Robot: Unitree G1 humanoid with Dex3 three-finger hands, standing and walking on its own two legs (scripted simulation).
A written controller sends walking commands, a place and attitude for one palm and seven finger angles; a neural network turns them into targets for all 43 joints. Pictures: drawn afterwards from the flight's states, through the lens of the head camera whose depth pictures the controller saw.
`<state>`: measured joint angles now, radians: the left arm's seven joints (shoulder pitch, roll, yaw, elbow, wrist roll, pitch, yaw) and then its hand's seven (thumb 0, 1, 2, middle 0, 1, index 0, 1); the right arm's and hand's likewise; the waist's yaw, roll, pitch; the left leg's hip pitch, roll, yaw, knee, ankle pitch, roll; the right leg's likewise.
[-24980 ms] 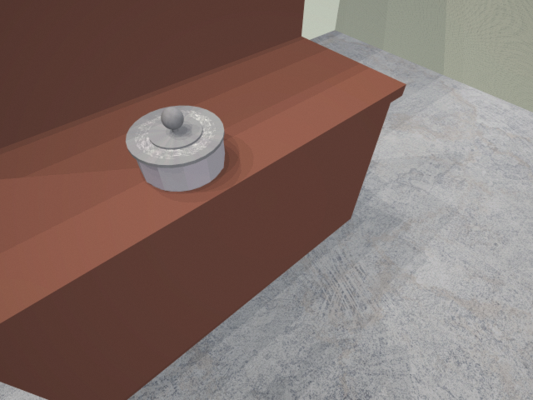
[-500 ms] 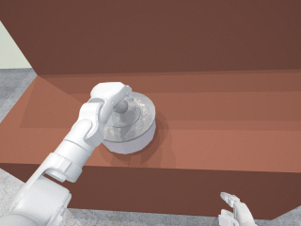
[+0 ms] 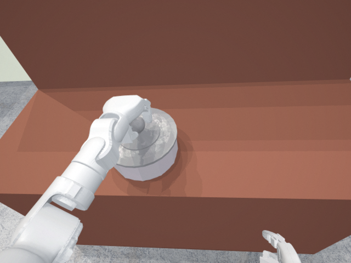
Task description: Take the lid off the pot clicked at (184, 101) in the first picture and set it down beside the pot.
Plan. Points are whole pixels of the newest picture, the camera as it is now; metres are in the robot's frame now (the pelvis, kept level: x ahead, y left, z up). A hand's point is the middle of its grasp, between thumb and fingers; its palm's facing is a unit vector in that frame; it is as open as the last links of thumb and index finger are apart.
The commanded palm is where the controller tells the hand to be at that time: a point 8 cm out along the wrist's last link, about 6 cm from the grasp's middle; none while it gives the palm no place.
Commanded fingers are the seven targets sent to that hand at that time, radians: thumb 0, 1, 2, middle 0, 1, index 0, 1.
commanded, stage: close the fingers and squeeze the knob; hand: left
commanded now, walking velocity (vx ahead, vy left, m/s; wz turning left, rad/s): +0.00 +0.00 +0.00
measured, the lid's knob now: (136, 124) +0.44 +0.12 +0.08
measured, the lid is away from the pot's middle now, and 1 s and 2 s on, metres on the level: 0.00 0.00 0.01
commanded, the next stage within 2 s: lift the lid straight up in 0.78 s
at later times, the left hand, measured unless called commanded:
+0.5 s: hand (130, 129) +0.40 +0.12 +0.10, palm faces -0.25 -0.06 -0.97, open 7.5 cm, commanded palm +0.38 +0.13 +0.16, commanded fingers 0.00 0.50 0.94 -0.81 -0.93 -0.82 -0.94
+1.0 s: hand (130, 129) +0.40 +0.13 +0.10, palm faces -0.26 -0.05 -0.96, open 7.4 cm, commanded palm +0.39 +0.13 +0.17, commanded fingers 0.00 0.65 1.00 -0.89 -0.97 -0.90 -0.98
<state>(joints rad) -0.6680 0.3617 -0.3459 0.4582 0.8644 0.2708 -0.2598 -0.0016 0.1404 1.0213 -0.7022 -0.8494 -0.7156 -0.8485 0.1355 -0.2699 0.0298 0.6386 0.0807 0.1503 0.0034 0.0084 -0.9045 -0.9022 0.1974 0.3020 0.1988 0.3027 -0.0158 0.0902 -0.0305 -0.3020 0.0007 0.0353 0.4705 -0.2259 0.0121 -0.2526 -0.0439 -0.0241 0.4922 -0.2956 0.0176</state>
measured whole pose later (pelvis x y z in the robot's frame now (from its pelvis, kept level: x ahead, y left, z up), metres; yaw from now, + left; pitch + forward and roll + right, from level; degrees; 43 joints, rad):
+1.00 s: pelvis +0.00 +0.00 +0.00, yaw +0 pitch +3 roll +0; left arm -0.66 0.37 -0.36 0.43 0.86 0.29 -0.27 0.00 0.23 0.80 -0.69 -0.87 -0.70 -0.88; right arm 0.11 -0.26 0.04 0.64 0.08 0.15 0.00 0.01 -0.90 -0.90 0.20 0.30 0.20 0.30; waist -0.01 0.09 -0.03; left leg -0.30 0.00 0.03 0.47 -0.23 0.01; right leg -0.25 -0.04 -0.02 0.49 -0.29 0.02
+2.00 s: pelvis -0.01 +0.00 +0.00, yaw +1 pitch +1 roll +1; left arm -0.83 0.40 -0.38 0.36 0.85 0.34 -0.38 0.01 0.22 0.81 -0.70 -0.87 -0.72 -0.87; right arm 0.10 -0.27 0.04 0.65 0.08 0.12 0.01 0.01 -0.90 -0.90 0.20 0.30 0.20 0.30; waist 0.01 0.10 -0.03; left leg -0.27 -0.01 0.02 0.45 -0.20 0.01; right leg -0.22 -0.05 -0.04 0.48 -0.28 0.02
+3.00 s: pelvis -0.01 +0.00 +0.00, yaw +1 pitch +1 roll +1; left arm -0.96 0.45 -0.35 0.35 0.84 0.34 -0.44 0.01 0.22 0.81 -0.70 -0.87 -0.72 -0.88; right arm 0.09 -0.28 0.05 0.64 0.08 0.10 0.00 0.01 -0.90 -0.90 0.20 0.30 0.20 0.30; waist 0.01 0.10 -0.02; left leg -0.27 -0.01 0.03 0.44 -0.19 0.02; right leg -0.22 -0.05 -0.03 0.47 -0.27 0.02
